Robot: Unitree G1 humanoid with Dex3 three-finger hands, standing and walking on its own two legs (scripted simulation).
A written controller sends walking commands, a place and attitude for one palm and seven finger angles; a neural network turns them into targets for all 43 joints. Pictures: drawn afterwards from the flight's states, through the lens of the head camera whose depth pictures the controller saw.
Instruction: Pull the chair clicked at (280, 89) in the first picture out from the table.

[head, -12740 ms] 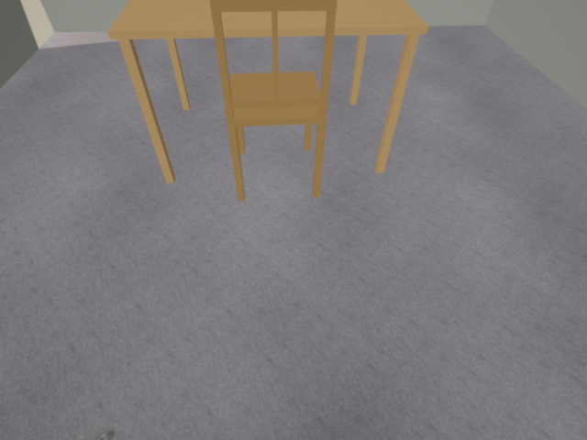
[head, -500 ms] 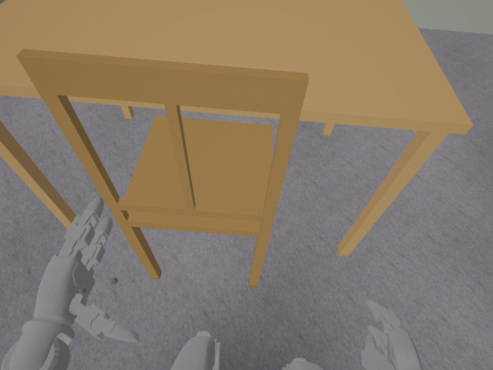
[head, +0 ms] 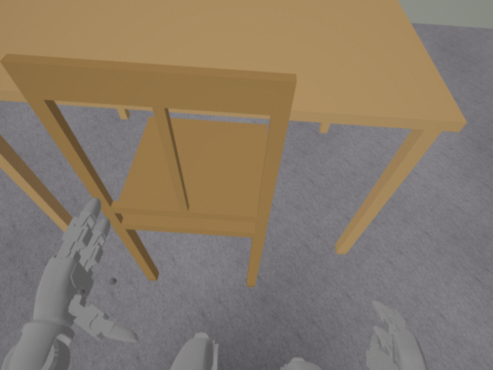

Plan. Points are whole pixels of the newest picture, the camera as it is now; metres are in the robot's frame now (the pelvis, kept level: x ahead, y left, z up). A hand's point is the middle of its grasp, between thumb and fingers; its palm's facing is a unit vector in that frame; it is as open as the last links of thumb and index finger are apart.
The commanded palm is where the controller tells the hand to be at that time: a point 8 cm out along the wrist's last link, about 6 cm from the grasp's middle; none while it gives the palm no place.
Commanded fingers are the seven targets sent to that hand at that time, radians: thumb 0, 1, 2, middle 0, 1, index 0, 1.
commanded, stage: raise the hand toward the chair's back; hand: left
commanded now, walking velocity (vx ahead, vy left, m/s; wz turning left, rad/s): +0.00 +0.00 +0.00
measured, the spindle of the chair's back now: (174, 167) +0.48 +0.17 +0.00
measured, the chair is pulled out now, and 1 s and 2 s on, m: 0.00 0.00 0.00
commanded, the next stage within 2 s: aim the fingers beside a spindle in 0.02 s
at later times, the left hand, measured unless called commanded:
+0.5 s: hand (137, 263) +0.27 +0.18 +0.03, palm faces -0.04 -1.00 -0.05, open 16.9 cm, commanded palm +0.26 +0.24 +0.03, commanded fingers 0.00 -0.50 0.30 -0.06 -0.08 -0.06 -0.08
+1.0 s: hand (160, 247) +0.31 +0.16 +0.01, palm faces -0.05 -1.00 -0.04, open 16.9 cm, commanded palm +0.29 +0.21 +0.01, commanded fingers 0.00 -0.50 0.30 -0.06 -0.08 -0.06 -0.08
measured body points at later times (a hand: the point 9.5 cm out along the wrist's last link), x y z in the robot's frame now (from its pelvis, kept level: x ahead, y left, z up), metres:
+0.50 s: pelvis +0.00 -0.01 -0.01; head +0.08 +0.00 +0.44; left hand +0.27 +0.24 +0.03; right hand +0.17 -0.26 -0.09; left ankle +0.06 +0.10 -0.66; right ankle -0.02 -0.12 -0.66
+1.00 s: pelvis +0.00 -0.01 -0.02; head +0.09 +0.00 +0.42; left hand +0.30 +0.21 +0.02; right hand +0.16 -0.26 -0.12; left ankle +0.06 +0.10 -0.66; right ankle -0.02 -0.12 -0.66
